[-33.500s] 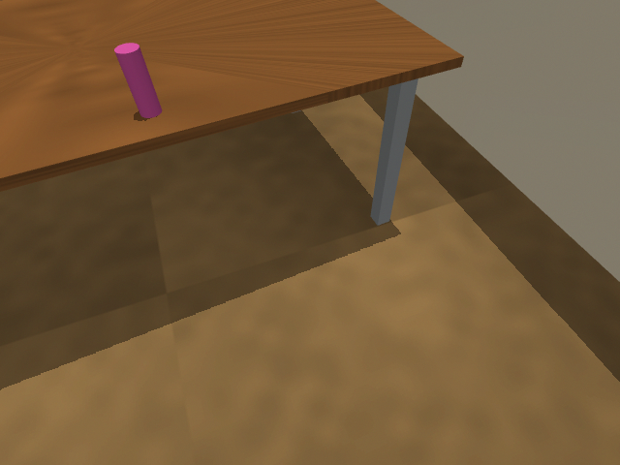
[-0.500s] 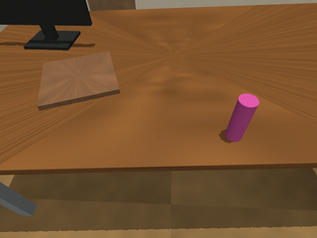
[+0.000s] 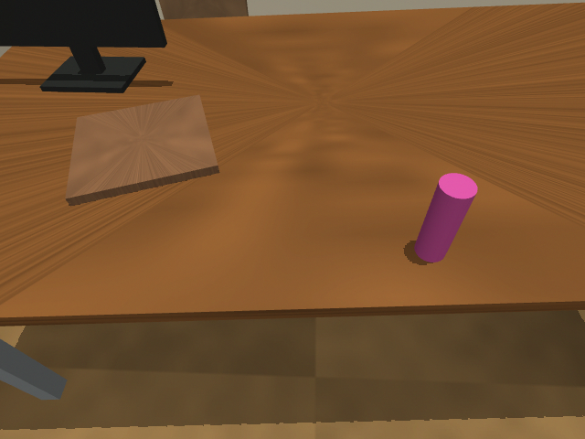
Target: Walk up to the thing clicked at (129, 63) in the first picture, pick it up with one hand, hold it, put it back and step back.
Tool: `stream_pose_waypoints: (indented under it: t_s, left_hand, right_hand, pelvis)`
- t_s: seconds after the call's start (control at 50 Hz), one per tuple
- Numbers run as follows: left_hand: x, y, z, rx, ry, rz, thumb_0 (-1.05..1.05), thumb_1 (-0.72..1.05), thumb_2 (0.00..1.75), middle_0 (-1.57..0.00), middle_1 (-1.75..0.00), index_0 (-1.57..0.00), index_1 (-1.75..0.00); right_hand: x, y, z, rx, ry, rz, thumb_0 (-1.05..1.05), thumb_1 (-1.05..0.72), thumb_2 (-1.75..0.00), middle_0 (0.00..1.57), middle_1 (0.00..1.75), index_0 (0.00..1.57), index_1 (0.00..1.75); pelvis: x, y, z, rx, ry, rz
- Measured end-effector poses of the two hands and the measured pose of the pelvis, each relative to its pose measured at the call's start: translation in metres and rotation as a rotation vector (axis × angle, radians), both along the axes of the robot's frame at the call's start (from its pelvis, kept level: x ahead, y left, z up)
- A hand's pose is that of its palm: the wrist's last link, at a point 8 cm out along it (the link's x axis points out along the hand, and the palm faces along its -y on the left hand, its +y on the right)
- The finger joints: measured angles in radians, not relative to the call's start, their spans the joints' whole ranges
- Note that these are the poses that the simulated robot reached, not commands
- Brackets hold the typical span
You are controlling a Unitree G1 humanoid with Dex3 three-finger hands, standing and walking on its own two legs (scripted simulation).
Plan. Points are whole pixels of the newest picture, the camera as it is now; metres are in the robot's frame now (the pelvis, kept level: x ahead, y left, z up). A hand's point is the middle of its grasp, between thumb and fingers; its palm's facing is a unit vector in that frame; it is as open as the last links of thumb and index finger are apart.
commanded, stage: stand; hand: right
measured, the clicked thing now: (442, 221) +0.43 -0.20 +0.03
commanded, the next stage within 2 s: step back in 0.32 s
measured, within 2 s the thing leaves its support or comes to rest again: neither
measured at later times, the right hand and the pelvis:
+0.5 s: hand out of the picture +0.07 -0.27 -0.16, palm faces +0.00 +0.93 -0.38, open 7.3 cm; pelvis -0.03 +0.01 -0.01, yaw +0 degrees
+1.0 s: hand out of the picture -0.05 -0.25 -0.17, palm faces +0.05 +0.91 -0.40, open 7.3 cm; pelvis -0.13 +0.03 -0.03, yaw -5 degrees
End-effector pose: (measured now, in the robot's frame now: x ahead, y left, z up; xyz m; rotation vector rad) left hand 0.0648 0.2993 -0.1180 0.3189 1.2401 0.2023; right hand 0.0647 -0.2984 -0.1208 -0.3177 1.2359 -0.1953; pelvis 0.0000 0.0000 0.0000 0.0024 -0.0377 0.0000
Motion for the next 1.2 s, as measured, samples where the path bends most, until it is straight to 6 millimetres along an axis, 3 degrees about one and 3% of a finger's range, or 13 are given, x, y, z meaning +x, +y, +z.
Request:
stream_pose_waypoints:
  t_s: [0.34, 0.48, 0.58, 0.64, 0.7, 0.76, 0.86, 1.0, 1.1, 1.2]
  left_hand:
    - [0.001, 0.001, -0.001, -0.003, -0.001, 0.005, 0.00, 0.91, 0.90, -0.21, -0.30, -0.20, -0.30]
    - [0.001, 0.016, -0.005, 0.026, -0.032, 0.016, 0.00, 0.91, 0.89, -0.21, -0.30, -0.20, -0.30]
    - [0.006, 0.035, -0.014, 0.040, -0.066, -0.037, 0.00, 0.90, 0.89, -0.21, -0.30, -0.20, -0.30]
    - [0.013, 0.049, -0.025, 0.036, -0.103, -0.053, 0.00, 0.90, 0.90, -0.21, -0.30, -0.20, -0.30]
    - [0.011, 0.052, -0.027, 0.034, -0.109, -0.057, 0.00, 0.91, 0.90, -0.21, -0.30, -0.20, -0.30]
    - [0.000, 0.049, -0.024, 0.019, -0.093, -0.067, 0.00, 0.91, 0.90, -0.21, -0.30, -0.20, -0.30]
    - [-0.029, 0.044, -0.023, 0.008, -0.044, -0.095, 0.00, 0.91, 0.90, -0.21, -0.30, -0.20, -0.30]
    - [-0.065, 0.031, -0.021, 0.038, -0.033, -0.118, 0.00, 0.91, 0.90, -0.21, -0.30, -0.20, -0.30]
    - [-0.096, 0.019, -0.005, 0.036, -0.052, -0.104, 0.00, 0.91, 0.89, -0.21, -0.30, -0.20, -0.30]
    - [-0.113, 0.021, 0.007, 0.051, -0.099, -0.092, 0.00, 0.90, 0.89, -0.21, -0.30, -0.20, -0.30]
  right_hand:
    - [0.000, -0.001, 0.001, -0.003, -0.001, -0.009, 0.00, -0.91, -0.90, 0.21, 0.30, 0.21, 0.30]
    - [-0.004, -0.010, -0.003, -0.032, -0.011, -0.022, 0.00, -0.91, -0.90, 0.21, 0.30, 0.21, 0.30]
    - [-0.024, -0.006, -0.001, -0.074, -0.014, -0.025, 0.00, -0.91, -0.90, 0.21, 0.30, 0.20, 0.30]
    - [-0.048, 0.002, -0.003, -0.111, 0.002, -0.018, 0.00, -0.91, -0.90, 0.21, 0.30, 0.20, 0.30]
    - [-0.076, 0.013, 0.001, -0.108, 0.049, -0.022, 0.00, -0.91, -0.90, 0.21, 0.30, 0.20, 0.30]
    - [-0.095, 0.020, 0.007, -0.109, 0.071, -0.037, 0.00, -0.91, -0.90, 0.21, 0.30, 0.21, 0.30]
    - [-0.112, 0.025, 0.007, -0.102, 0.030, -0.057, 0.00, -0.91, -0.90, 0.21, 0.30, 0.21, 0.30]
    - [-0.129, 0.010, -0.013, -0.065, -0.035, -0.065, 0.00, -0.90, -0.90, 0.21, 0.30, 0.21, 0.30]
    - [-0.141, 0.006, -0.016, -0.037, -0.043, -0.075, 0.00, -0.91, -0.90, 0.21, 0.30, 0.21, 0.30]
    - [-0.158, 0.006, -0.012, -0.044, -0.046, -0.034, 0.00, -0.91, -0.90, 0.21, 0.30, 0.21, 0.30]
  pelvis:
    - [0.000, 0.001, 0.000, -0.001, 0.001, -0.003]
    - [-0.025, 0.005, -0.011, -0.006, 0.003, 0.002]
    - [-0.046, 0.023, -0.021, 0.004, 0.012, 0.003]
    - [-0.058, 0.036, -0.031, 0.000, 0.017, 0.003]
    - [-0.070, 0.040, -0.027, -0.009, 0.009, -0.003]
    - [-0.079, 0.042, -0.019, -0.018, 0.019, -0.015]
    - [-0.095, 0.042, -0.016, -0.020, 0.020, -0.050]
    - [-0.125, 0.029, -0.028, -0.011, 0.008, -0.093]
    - [-0.146, 0.024, -0.020, 0.006, 0.000, -0.082]
    - [-0.168, 0.027, -0.016, 0.017, 0.021, -0.065]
